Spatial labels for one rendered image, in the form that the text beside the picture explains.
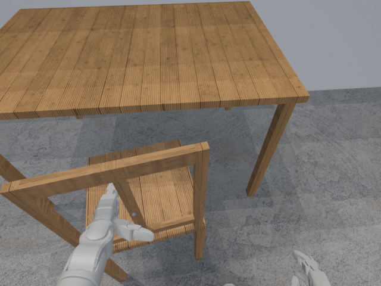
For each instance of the table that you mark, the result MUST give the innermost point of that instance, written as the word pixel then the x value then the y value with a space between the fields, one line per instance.
pixel 77 61

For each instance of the robot right hand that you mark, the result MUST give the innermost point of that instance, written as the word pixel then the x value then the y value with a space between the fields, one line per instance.
pixel 310 267

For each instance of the left robot forearm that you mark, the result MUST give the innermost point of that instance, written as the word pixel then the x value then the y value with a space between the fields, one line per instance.
pixel 87 262

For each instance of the chair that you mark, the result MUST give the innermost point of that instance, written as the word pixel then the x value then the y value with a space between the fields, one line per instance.
pixel 154 181

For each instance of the robot left hand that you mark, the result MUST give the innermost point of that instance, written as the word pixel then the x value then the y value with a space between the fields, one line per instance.
pixel 108 208

